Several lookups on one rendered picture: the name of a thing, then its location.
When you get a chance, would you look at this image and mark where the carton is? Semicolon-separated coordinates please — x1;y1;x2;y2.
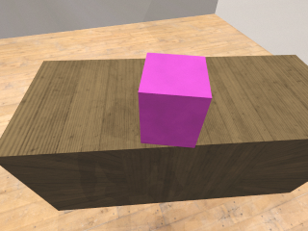
138;52;213;148

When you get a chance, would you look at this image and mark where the pedestal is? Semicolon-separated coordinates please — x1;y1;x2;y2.
0;55;308;211

